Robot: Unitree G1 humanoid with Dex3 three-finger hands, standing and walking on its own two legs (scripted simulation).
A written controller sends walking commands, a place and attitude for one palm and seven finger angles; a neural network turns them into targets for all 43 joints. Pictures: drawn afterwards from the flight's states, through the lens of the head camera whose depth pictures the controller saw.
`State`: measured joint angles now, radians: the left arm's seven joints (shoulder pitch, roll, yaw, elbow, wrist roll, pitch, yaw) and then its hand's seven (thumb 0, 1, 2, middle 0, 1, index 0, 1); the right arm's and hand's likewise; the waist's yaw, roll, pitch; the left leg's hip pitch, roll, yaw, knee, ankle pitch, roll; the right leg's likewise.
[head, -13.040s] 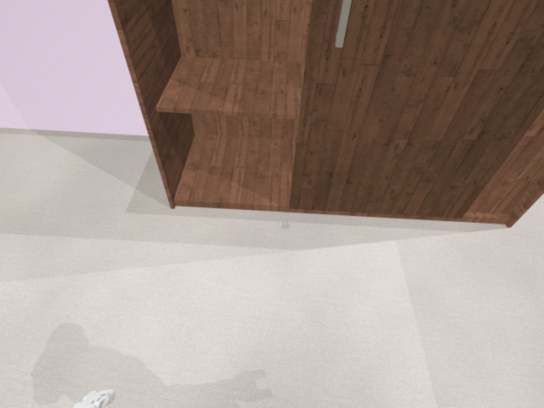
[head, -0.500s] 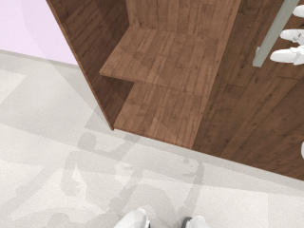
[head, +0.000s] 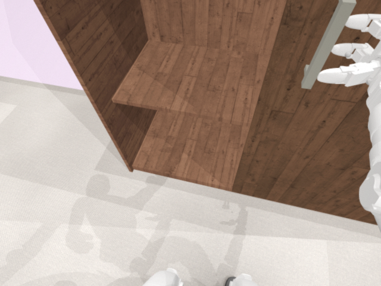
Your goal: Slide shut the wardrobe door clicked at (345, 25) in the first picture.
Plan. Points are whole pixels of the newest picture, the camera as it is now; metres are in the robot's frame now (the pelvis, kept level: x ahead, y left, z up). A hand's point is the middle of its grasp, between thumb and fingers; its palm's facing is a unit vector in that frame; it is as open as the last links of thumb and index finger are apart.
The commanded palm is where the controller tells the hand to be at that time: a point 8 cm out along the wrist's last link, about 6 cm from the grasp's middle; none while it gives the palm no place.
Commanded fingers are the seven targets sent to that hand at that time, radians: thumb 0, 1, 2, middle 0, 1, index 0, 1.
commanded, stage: move the hooked fingers beside the handle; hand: right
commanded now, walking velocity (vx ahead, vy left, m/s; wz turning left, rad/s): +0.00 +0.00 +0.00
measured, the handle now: (323, 43) +0.58 -0.13 +0.19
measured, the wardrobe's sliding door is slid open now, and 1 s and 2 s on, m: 0.58 0.57 0.54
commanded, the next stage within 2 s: feel for the door with the fingertips in 1.16 s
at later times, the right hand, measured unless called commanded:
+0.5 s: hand (347, 54) +0.54 -0.17 +0.20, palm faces +0.05 +1.00 -0.03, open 13.4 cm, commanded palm +0.56 -0.20 +0.17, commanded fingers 0.00 0.50 -0.30 0.30 1.20 0.30 1.20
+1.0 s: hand (343, 54) +0.54 -0.16 +0.20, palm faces +0.07 +1.00 -0.04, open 13.5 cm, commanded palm +0.54 -0.19 +0.17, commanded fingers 0.00 0.50 -0.30 0.30 1.20 0.30 1.20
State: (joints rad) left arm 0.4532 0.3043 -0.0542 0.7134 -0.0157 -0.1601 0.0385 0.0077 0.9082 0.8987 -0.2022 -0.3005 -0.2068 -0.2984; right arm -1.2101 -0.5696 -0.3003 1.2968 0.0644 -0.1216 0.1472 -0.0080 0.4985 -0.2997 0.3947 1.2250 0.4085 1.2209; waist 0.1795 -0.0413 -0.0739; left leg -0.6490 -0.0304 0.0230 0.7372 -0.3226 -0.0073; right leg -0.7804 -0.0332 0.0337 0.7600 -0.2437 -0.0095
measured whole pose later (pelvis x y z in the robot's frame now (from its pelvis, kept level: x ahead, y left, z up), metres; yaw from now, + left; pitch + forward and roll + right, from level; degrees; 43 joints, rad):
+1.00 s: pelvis +0.03 +0.01 +0.00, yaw -2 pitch +11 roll +2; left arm 0.43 0.28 -0.03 0.74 -0.01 -0.16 0.00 0.01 0.91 0.90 -0.20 -0.30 -0.21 -0.30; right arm -1.15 -0.44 -0.21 1.21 0.11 -0.13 0.08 -0.01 0.50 -0.30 0.38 1.27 0.37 1.27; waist 0.12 -0.04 -0.07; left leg -0.56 -0.02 0.06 0.74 -0.38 0.01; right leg -0.71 -0.02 0.06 0.76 -0.25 0.01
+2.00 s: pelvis +0.02 +0.00 +0.00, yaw -2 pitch +11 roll +2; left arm 0.42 0.26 -0.03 0.73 0.00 -0.15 -0.03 0.01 0.91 0.90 -0.20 -0.30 -0.20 -0.30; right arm -1.16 -0.35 -0.19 1.21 0.09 -0.17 0.02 -0.01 0.50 -0.30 0.36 1.27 0.35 1.23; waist 0.12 -0.04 -0.07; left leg -0.56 -0.01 0.05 0.74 -0.37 0.00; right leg -0.70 -0.01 0.05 0.75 -0.25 0.00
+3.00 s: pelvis +0.02 +0.00 +0.00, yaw -1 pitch +11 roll +2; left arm 0.43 0.26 -0.02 0.70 0.00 -0.12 -0.03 0.01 0.91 0.90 -0.20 -0.30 -0.20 -0.30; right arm -1.13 -0.33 -0.24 1.21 0.06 -0.19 0.02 -0.01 0.50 -0.30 0.41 1.21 0.35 1.22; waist 0.13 -0.04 -0.09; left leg -0.56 -0.02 0.02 0.72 -0.36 0.00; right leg -0.69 -0.02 0.04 0.74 -0.25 0.00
